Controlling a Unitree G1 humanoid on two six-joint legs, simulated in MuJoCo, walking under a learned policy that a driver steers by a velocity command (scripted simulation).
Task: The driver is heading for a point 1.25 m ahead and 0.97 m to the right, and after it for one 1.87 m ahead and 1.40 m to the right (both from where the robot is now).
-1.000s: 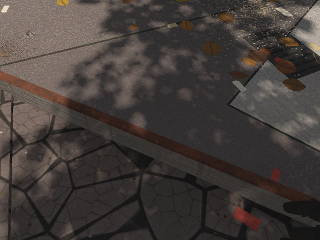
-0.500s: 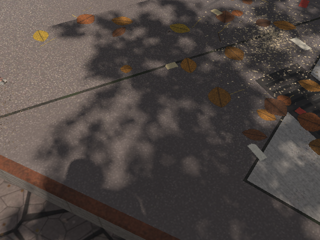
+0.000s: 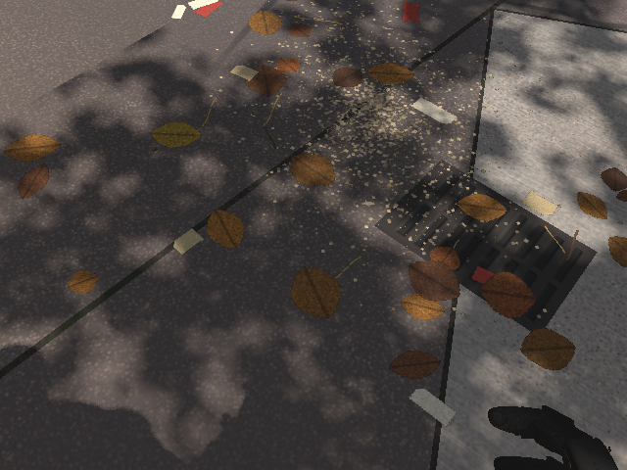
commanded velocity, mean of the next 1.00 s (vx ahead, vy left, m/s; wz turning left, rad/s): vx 0.04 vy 0.00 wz -0.82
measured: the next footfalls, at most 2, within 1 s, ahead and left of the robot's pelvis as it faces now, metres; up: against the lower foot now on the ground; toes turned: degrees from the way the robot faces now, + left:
right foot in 0.40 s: +0.21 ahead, -0.11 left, +0.00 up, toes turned -28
left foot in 0.78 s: +0.36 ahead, +0.06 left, +0.00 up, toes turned -49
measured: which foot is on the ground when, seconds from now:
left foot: down 0.00-0.40, up 0.42-0.76, down 0.78-1.00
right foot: up 0.00-0.38, down 0.40-0.78, up 0.80-1.00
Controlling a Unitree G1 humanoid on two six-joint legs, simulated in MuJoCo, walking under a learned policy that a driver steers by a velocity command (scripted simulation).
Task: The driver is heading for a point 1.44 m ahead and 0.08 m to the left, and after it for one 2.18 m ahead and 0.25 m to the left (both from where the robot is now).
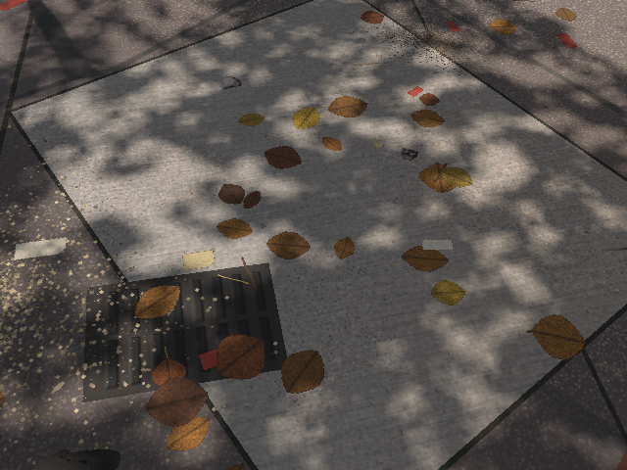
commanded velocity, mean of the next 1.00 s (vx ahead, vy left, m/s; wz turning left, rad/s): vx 0.02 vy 0.00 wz -0.06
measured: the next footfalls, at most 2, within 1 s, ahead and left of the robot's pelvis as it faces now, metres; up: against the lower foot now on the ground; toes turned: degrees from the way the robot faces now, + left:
right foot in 0.12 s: +0.02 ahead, -0.13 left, +0.00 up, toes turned +1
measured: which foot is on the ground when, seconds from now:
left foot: down 0.00-1.00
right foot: up 0.00-0.10, down 0.12-1.00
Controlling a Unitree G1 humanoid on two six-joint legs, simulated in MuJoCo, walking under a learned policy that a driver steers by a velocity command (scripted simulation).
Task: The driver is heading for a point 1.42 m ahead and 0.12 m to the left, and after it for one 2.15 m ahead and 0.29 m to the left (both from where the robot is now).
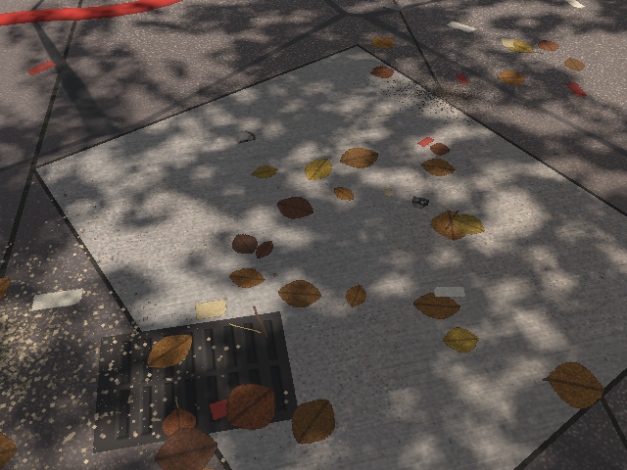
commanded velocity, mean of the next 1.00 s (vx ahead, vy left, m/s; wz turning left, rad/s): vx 0.83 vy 0.00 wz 0.00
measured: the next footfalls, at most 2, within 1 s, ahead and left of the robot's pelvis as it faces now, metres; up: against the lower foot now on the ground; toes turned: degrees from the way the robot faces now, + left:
right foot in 0.66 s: +0.54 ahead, -0.05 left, +0.00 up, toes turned -4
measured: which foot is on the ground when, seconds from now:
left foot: down 0.00-0.68, up 0.70-1.00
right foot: down 0.00-0.18, up 0.20-0.64, down 0.66-1.00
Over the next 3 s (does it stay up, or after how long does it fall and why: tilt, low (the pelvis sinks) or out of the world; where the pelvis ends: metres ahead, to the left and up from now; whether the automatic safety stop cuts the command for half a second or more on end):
stays up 1.64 -0.01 0.00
